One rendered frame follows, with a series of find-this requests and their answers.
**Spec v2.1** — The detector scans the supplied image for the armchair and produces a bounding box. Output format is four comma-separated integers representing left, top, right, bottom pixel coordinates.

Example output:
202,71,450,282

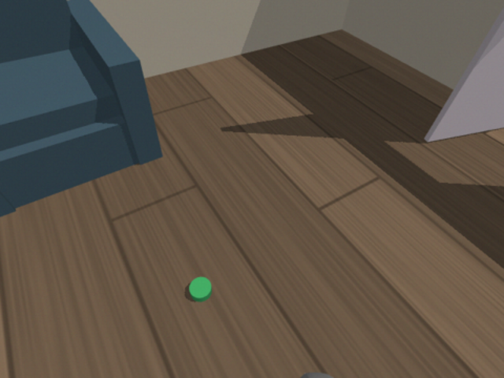
0,0,163,217

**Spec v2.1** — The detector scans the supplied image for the tin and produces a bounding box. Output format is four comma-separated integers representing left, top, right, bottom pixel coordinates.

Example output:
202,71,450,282
189,277,212,302

